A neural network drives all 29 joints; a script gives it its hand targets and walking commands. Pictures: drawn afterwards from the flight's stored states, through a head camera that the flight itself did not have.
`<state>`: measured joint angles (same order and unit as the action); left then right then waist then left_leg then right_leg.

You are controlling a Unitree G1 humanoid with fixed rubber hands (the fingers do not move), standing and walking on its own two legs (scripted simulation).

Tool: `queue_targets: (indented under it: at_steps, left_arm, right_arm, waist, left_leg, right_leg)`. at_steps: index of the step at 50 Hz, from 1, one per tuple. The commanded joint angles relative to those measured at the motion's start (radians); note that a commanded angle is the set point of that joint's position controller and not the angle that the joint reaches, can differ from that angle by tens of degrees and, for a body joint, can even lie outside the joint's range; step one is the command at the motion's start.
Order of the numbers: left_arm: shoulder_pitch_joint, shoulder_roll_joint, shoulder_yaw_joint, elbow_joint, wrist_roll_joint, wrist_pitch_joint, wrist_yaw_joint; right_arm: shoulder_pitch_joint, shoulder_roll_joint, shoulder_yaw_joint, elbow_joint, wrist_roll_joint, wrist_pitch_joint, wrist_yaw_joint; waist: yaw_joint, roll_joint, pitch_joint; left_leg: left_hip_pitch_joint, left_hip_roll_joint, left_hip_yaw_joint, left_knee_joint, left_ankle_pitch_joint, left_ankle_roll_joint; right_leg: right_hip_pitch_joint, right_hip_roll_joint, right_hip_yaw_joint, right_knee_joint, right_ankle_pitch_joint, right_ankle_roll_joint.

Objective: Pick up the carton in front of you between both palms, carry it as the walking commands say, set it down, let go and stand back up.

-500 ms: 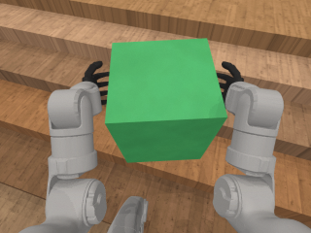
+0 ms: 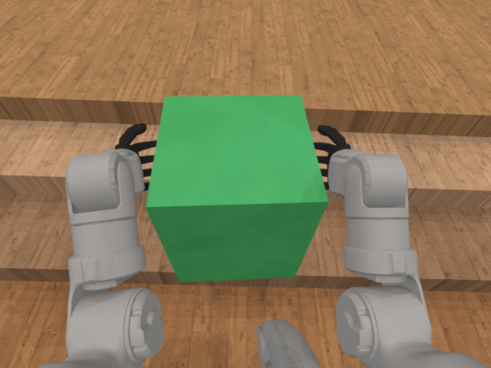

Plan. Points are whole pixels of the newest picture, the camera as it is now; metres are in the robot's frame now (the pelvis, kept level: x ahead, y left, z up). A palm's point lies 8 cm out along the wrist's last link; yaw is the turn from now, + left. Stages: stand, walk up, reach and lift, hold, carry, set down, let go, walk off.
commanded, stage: carry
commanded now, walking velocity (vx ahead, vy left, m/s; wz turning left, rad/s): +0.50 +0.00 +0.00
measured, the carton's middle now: (235, 195) +0.39 -0.02 +0.06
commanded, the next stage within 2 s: none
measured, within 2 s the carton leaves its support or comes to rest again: neither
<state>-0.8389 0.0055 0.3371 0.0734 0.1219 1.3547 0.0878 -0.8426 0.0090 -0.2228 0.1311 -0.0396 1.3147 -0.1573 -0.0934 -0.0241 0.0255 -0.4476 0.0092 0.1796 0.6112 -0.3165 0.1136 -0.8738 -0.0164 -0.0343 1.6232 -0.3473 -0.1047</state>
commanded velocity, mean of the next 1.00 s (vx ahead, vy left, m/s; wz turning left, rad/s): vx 0.50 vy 0.00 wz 0.00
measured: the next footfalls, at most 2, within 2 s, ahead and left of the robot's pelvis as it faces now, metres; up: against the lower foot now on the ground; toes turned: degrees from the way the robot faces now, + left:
right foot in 0.26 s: +0.36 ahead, -0.17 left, +0.11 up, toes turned -6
left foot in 0.80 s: +0.71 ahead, +0.07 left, +0.23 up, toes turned +8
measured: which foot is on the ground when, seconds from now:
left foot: down 0.00-0.30, up 0.32-0.78, down 0.80-1.00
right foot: up 0.00-0.24, down 0.26-0.84, up 0.86-1.00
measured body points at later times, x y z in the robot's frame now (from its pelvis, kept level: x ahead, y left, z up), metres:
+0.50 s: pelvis +0.28 -0.08 +0.11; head +0.32 -0.09 +0.56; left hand +0.65 +0.10 +0.25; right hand +0.68 -0.20 +0.25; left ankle +0.25 +0.04 -0.43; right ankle +0.32 -0.16 -0.61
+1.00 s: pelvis +0.58 -0.02 +0.21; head +0.62 -0.02 +0.65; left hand +0.98 +0.11 +0.34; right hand +0.96 -0.19 +0.34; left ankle +0.67 +0.07 -0.49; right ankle +0.49 -0.13 -0.32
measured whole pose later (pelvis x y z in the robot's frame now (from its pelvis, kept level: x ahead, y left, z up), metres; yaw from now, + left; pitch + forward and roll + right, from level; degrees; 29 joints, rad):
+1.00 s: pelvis +0.58 -0.02 +0.21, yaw +0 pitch +3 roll +2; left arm -0.84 0.02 0.34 0.14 0.12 1.39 0.10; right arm -0.86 -0.01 -0.20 0.21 -0.03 1.34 -0.17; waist -0.11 -0.04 0.01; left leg -0.57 -0.01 0.18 0.79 -0.28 0.09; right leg -0.67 0.02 0.05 1.72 -0.22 -0.09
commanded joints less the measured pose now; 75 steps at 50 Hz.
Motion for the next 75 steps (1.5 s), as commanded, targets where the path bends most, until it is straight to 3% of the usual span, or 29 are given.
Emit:
queue_targets:
  at_steps: [1, 8, 10, 13, 14, 15, 16, 17, 19, 22, 26, 30, 34, 37, 39, 41, 42, 43, 44, 49, 57, 61, 64, 67, 68, 69, 70, 71, 75]
  left_arm:
    - [-0.687, -1.041, -0.633, -0.041, -0.407, -0.029, -0.158]
    - [-0.734, -1.006, -0.67, 0.018, -0.449, -0.009, -0.158]
    - [-0.715, -1.024, -0.662, 0.06, -0.473, -0.007, -0.159]
    - [-0.658, -1.064, -0.621, 0.136, -0.487, -0.014, -0.165]
    - [-0.719, -1.096, -0.625, 0.139, -0.502, -0.019, -0.174]
    - [-0.739, -1.132, -0.62, 0.146, -0.526, -0.028, -0.189]
    - [-0.787, -1.121, -0.636, 0.099, -0.558, -0.054, -0.2]
    - [-0.816, -1.17, -0.641, 0.051, -0.587, -0.064, -0.209]
    - [-0.939, -1.204, -0.671, -0.102, -0.625, -0.079, -0.217]
    - [-0.932, -1.198, -0.679, -0.171, -0.629, -0.073, -0.21]
    - [-0.776, -1.096, -0.666, -0.15, -0.545, -0.042, -0.192]
    - [-0.711, -0.983, -0.629, -0.086, -0.492, -0.01, -0.192]
    - [-0.77, -0.938, -0.589, -0.027, -0.486, 0.016, -0.209]
    - [-0.766, -0.931, -0.536, 0.049, -0.476, 0.033, -0.21]
    - [-0.749, -0.934, -0.502, 0.1, -0.459, 0.036, -0.206]
    - [-0.757, -0.956, -0.487, 0.116, -0.436, 0.028, -0.203]
    - [-0.789, -0.986, -0.489, 0.099, -0.43, 0.019, -0.198]
    - [-0.749, -0.989, -0.471, 0.116, -0.394, 0.008, -0.193]
    - [-0.72, -0.976, -0.449, 0.125, -0.38, 0.002, -0.186]
    - [-0.85, -1.027, -0.525, -0.071, -0.41, -0.016, -0.154]
    - [-0.743, -1.026, -0.665, -0.07, -0.447, -0.009, -0.155]
    - [-0.762, -0.993, -0.662, -0.011, -0.447, 0.003, -0.151]
    - [-0.761, -1.017, -0.649, 0.05, -0.468, 0.01, -0.15]
    - [-0.738, -1.068, -0.609, 0.13, -0.485, 0.005, -0.159]
    - [-0.762, -1.092, -0.605, 0.131, -0.505, -0.003, -0.169]
    - [-0.774, -1.154, -0.611, 0.141, -0.539, -0.014, -0.186]
    - [-0.776, -1.145, -0.614, 0.102, -0.559, -0.042, -0.196]
    - [-0.825, -1.151, -0.607, 0.046, -0.574, -0.049, -0.202]
    - [-1.003, -1.208, -0.66, -0.178, -0.633, -0.061, -0.209]
  right_arm:
    - [-0.764, 1.104, 0.56, -0.176, 0.451, -0.009, 0.262]
    - [-0.74, 0.971, 0.527, -0.097, 0.41, 0.028, 0.273]
    - [-0.724, 0.972, 0.5, -0.037, 0.396, 0.039, 0.28]
    - [-0.655, 0.977, 0.439, 0.076, 0.35, 0.043, 0.282]
    - [-0.665, 0.972, 0.421, 0.089, 0.337, 0.036, 0.278]
    - [-0.681, 0.958, 0.403, 0.085, 0.312, 0.025, 0.273]
    - [-0.629, 0.996, 0.401, 0.089, 0.301, 0.015, 0.27]
    - [-0.698, 0.995, 0.396, 0.049, 0.291, 0.003, 0.26]
    - [-0.746, 1.041, 0.422, -0.038, 0.309, -0.004, 0.247]
    - [-0.778, 1.038, 0.472, -0.13, 0.34, 0.0, 0.221]
    - [-0.715, 1.037, 0.55, -0.134, 0.37, 0.008, 0.214]
    - [-0.717, 1.013, 0.561, -0.086, 0.388, 0.034, 0.22]
    - [-0.777, 0.972, 0.533, -0.024, 0.394, 0.052, 0.215]
    - [-0.79, 1.014, 0.508, 0.029, 0.418, 0.065, 0.206]
    - [-0.772, 1.043, 0.481, 0.079, 0.422, 0.064, 0.208]
    - [-0.778, 1.092, 0.472, 0.09, 0.441, 0.052, 0.227]
    - [-0.821, 1.117, 0.485, 0.067, 0.454, 0.039, 0.237]
    - [-0.825, 1.147, 0.479, 0.067, 0.487, 0.029, 0.253]
    - [-0.818, 1.171, 0.471, 0.053, 0.496, 0.011, 0.263]
    - [-0.956, 1.223, 0.53, -0.173, 0.552, -0.012, 0.276]
    - [-0.733, 1.034, 0.542, -0.163, 0.423, 0.021, 0.252]
    - [-0.751, 0.985, 0.518, -0.104, 0.414, 0.045, 0.276]
    - [-0.745, 0.974, 0.482, -0.024, 0.405, 0.061, 0.288]
    - [-0.717, 0.989, 0.432, 0.067, 0.369, 0.06, 0.286]
    - [-0.712, 0.985, 0.409, 0.073, 0.351, 0.05, 0.281]
    - [-0.711, 0.992, 0.402, 0.068, 0.324, 0.037, 0.279]
    - [-0.668, 1.004, 0.385, 0.089, 0.319, 0.035, 0.277]
    - [-0.715, 1.023, 0.384, 0.075, 0.303, 0.023, 0.268]
    - [-0.822, 1.039, 0.44, -0.105, 0.337, 0.018, 0.234]
  waist:
    - [-0.021, 0.16, -0.575]
    - [0.067, 0.166, -0.343]
    - [0.103, 0.246, -0.361]
    - [0.198, 0.307, -0.517]
    - [0.243, 0.233, -0.591]
    - [0.255, 0.197, -0.601]
    - [0.204, -0.315, -0.673]
    - [0.188, -0.247, -0.747]
    - [0.139, -0.062, -0.634]
    - [0.127, -0.046, -0.541]
    - [0.164, -0.024, -0.529]
    - [0.202, -0.105, -0.452]
    - [0.131, -0.098, -0.269]
    - [0.093, -0.212, -0.317]
    - [0.05, -0.205, -0.427]
    - [-0.088, -0.229, -0.584]
    - [-0.097, -0.022, -0.679]
    - [0.017, 0.164, -0.683]
    - [-0.035, 0.278, -0.838]
    - [0.047, 0.099, -0.585]
    - [-0.033, 0.117, -0.512]
    - [0.051, 0.146, -0.379]
    - [0.091, 0.242, -0.365]
    - [0.232, 0.226, -0.571]
    - [0.265, 0.156, -0.673]
    - [0.234, 0.103, -0.609]
    - [0.204, -0.324, -0.754]
    - [0.205, -0.192, -0.803]
    - [0.13, -0.048, -0.545]
  left_leg:
    - [0.742, 0.342, -0.515, -0.222, 0.157, 0.19]
    - [0.381, 0.199, -0.203, -0.524, -0.023, 0.082]
    - [0.185, 0.156, -0.018, -0.54, 0.351, 0.074]
    - [0.432, 0.197, 0.045, -0.1, 1.458, 0.04]
    - [0.443, 0.138, 0.038, 0.176, 1.398, -0.021]
    - [0.189, 0.115, -0.062, 0.423, 0.889, -0.064]
    - [-0.212, -0.08, -0.13, 0.803, 0.032, -0.132]
    - [-0.239, -0.065, -0.347, 1.083, 0.044, -0.085]
    - [-0.356, 0.0, -0.294, 1.18, 0.11, -0.038]
    - [-0.47, 0.04, -0.255, 1.134, 0.093, -0.013]
    - [-0.638, 0.049, -0.166, 1.025, 0.02, -0.035]
    - [-1.045, 0.067, -0.146, 1.412, -0.179, -0.004]
    - [-0.892, 0.094, -0.056, 1.084, -0.125, -0.022]
    - [-0.43, 0.073, 0.04, 0.733, 0.041, 0.011]
    - [-0.17, -0.028, 0.117, 0.531, 0.148, 0.049]
    - [0.137, -0.093, 0.098, 0.231, 0.181, 0.019]
    - [0.407, -0.087, -0.011, 0.022, 0.332, 0.021]
    - [0.646, 0.259, -0.533, -0.053, 0.727, 0.137]
    - [0.652, 0.327, -0.839, -0.096, 0.806, 0.28]
    - [0.476, 0.256, -0.595, -0.157, 0.067, 0.132]
    - [0.828, 0.36, -0.508, -0.231, 0.223, 0.162]
    - [0.511, 0.211, -0.265, -0.426, 0.101, 0.081]
    - [0.227, 0.155, -0.036, -0.481, 0.623, 0.073]
    - [0.441, 0.143, 0.013, 0.045, 1.515, 0.0]
    - [0.377, 0.096, -0.02, 0.321, 1.337, -0.056]
    - [0.046, 0.071, -0.121, 0.516, 0.362, -0.071]
    - [-0.198, -0.1, -0.223, 1.001, 0.016, -0.128]
    - [-0.278, -0.076, -0.37, 1.198, 0.035, -0.085]
    - [-0.482, 0.033, -0.28, 1.186, 0.069, -0.01]
  right_leg:
    - [-0.416, -0.047, 0.026, 0.281, -0.121, -0.016]
    - [-0.203, -0.12, -0.088, -0.133, -0.066, 0.02]
    - [0.199, -0.073, -0.167, -0.397, 0.074, -0.012]
    - [0.395, 0.077, -0.271, -0.662, 0.083, -0.019]
    - [0.563, 0.093, -0.217, -0.879, 0.176, -0.014]
    - [0.795, -0.024, 0.095, -1.056, 0.177, -0.041]
    - [1.028, -0.305, 0.687, -1.22, 0.5, -0.186]
    - [1.033, -0.305, 0.732, -1.182, 0.523, -0.211]
    - [0.904, -0.268, 0.518, -1.101, 0.291, -0.146]
    - [0.901, -0.248, 0.389, -1.168, 0.058, -0.094]
    - [1.065, -0.256, 0.302, -1.192, 0.254, -0.119]
    - [1.246, -0.335, 0.331, -1.273, 0.246, -0.16]
    - [0.93, -0.214, 0.1, -1.452, 0.079, -0.084]
    - [0.758, -0.148, -0.123, -1.532, 0.607, -0.081]
    - [0.81, -0.162, -0.152, -1.357, 1.369, -0.071]
    - [0.891, -0.175, -0.155, -0.945, 1.555, -0.007]
    - [0.777, -0.072, -0.103, -0.623, 1.248, 0.05]
    - [0.368, 0.047, -0.032, -0.294, 0.144, 0.088]
    - [0.292, 0.14, 0.141, 0.09, 0.062, 0.08]
    - [-0.023, -0.01, 0.12, 0.164, 0.098, -0.008]
    - [-0.602, -0.068, 0.051, 0.41, -0.207, -0.022]
    - [-0.362, -0.112, -0.067, 0.026, -0.086, 0.009]
    - [0.187, -0.055, -0.181, -0.412, 0.106, -0.021]
    - [0.493, 0.105, -0.288, -0.717, 0.17, -0.015]
    - [0.71, 0.096, -0.195, -0.926, 0.255, -0.01]
    - [0.936, -0.096, 0.154, -1.077, 0.442, -0.033]
    - [1.109, -0.342, 0.661, -1.121, 1.011, -0.22]
    - [1.128, -0.334, 0.648, -1.083, 0.876, -0.256]
    - [0.907, -0.268, 0.428, -1.157, 0.084, -0.115]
